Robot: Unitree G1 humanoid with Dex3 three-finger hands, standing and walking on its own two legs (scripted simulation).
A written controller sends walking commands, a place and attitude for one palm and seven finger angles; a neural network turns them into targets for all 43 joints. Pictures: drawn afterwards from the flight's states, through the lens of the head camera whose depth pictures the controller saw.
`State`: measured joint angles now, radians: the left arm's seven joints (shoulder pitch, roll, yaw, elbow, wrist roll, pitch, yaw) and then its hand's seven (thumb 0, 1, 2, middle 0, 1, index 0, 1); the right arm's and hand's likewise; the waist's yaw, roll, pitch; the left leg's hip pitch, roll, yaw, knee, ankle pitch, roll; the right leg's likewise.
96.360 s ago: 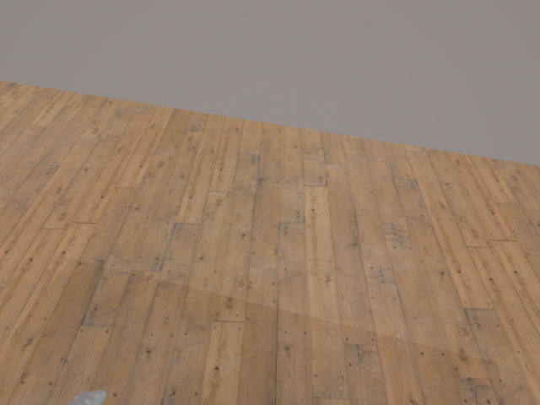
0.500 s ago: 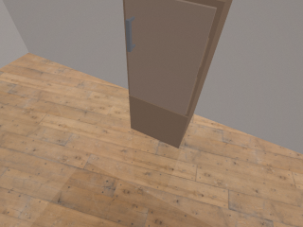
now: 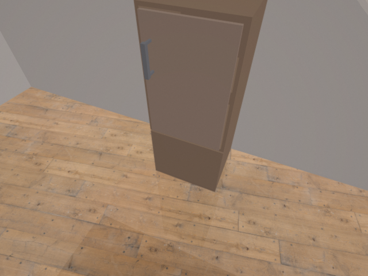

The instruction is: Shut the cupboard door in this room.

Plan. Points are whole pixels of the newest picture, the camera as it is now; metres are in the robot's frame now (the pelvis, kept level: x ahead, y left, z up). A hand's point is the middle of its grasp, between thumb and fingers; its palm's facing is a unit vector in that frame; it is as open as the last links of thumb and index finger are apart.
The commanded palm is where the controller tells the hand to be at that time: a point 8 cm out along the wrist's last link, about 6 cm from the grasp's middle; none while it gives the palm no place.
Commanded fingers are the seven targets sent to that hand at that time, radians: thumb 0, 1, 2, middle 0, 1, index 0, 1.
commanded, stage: let the arm hang, fingers relaxed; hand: left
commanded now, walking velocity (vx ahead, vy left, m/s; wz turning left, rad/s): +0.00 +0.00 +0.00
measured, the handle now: (148, 59) +0.86 +0.18 +0.06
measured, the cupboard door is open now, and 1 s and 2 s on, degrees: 0 0 0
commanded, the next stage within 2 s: look to check the result in 0.10 s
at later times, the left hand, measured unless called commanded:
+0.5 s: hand out of the picture -0.02 +0.16 -0.17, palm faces +0.04 -0.98 -0.18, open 7.4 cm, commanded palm none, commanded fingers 0.00 0.90 0.90 -0.20 -0.30 -0.20 -0.30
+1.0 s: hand out of the picture +0.01 +0.15 -0.17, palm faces +0.03 -0.98 -0.19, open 7.4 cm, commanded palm none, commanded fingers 0.00 0.90 0.90 -0.20 -0.30 -0.20 -0.30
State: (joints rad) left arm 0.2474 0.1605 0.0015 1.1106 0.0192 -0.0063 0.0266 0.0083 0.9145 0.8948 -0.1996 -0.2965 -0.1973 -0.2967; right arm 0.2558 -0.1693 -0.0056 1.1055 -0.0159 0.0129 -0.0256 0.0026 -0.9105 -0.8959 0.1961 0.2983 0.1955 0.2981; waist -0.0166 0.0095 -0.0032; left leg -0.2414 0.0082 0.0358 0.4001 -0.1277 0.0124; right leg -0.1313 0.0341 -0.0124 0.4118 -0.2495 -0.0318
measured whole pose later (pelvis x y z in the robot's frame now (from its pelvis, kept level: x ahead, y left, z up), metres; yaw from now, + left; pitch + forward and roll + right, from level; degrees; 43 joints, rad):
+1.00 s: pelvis +0.03 -0.02 +0.00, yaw +0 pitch -1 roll +0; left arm 0.32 0.14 0.00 1.14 0.01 -0.02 0.03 0.01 0.90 0.89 -0.20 -0.30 -0.20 -0.30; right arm 0.28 -0.15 0.00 1.13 -0.01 0.01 -0.04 0.00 -0.91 -0.90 0.20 0.30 0.20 0.30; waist -0.01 0.01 0.02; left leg -0.19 0.02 0.03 0.39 -0.17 -0.01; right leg -0.07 0.05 -0.02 0.37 -0.28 -0.05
